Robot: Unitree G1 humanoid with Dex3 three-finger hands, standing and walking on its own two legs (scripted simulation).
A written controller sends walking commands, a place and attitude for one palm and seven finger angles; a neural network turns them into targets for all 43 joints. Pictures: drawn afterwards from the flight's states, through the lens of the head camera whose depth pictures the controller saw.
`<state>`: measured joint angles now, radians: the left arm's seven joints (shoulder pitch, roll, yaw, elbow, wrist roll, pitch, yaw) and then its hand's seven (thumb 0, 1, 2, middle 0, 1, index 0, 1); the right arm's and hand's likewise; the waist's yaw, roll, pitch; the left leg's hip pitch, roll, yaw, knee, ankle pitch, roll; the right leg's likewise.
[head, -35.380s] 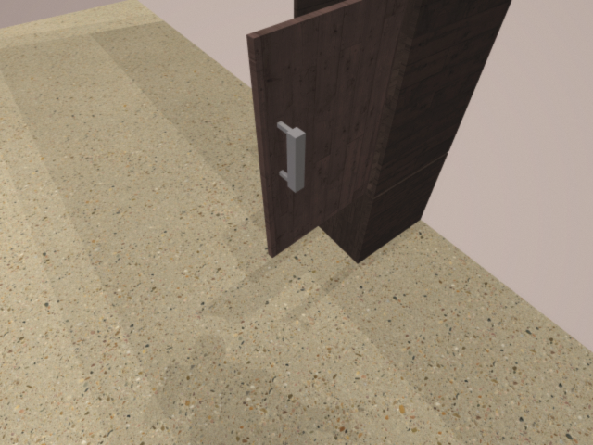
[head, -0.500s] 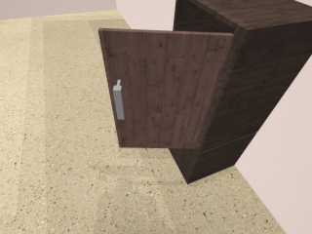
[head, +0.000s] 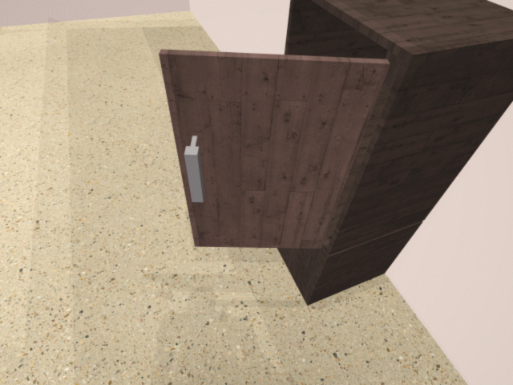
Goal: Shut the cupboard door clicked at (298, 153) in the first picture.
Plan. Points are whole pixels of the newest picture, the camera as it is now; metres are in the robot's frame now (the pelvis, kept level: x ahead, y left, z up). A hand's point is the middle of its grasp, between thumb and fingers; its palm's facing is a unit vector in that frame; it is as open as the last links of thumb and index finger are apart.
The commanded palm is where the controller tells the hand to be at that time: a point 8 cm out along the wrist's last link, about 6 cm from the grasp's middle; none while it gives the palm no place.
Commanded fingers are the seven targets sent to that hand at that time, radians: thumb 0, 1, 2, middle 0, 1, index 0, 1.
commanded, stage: look again from close up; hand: left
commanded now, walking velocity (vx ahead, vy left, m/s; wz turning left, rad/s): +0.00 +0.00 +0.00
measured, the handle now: (196, 169) +0.53 +0.17 +0.00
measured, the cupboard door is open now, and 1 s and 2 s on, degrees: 68 68 68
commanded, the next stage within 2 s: shuffle to correct the standing spot in 0.06 s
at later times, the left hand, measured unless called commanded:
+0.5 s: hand out of the picture +0.02 +0.15 -0.18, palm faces +0.06 -0.98 -0.16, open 7.4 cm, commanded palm none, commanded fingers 0.00 0.90 0.90 -0.20 -0.30 -0.20 -0.30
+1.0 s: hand out of the picture +0.12 +0.16 -0.19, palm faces +0.09 -0.98 -0.19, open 7.4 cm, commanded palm none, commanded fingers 0.00 0.90 0.90 -0.20 -0.30 -0.20 -0.30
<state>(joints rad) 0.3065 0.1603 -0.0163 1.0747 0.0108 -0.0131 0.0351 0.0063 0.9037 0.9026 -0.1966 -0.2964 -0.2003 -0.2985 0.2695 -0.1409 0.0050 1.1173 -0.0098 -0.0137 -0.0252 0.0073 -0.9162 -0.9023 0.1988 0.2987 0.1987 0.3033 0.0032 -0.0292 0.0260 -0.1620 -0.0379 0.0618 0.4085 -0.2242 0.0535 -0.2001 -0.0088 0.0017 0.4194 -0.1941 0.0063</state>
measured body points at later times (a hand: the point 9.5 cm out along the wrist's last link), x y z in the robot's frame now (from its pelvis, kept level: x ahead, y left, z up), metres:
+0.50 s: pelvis +0.05 -0.02 -0.01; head +0.06 +0.00 +0.44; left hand +0.02 +0.20 -0.17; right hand +0.03 -0.23 -0.16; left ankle +0.00 +0.08 -0.74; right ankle +0.02 -0.12 -0.74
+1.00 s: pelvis +0.11 -0.02 -0.01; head +0.15 +0.00 +0.44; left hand +0.12 +0.21 -0.17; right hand +0.19 -0.24 -0.15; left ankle +0.08 +0.07 -0.74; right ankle +0.09 -0.16 -0.74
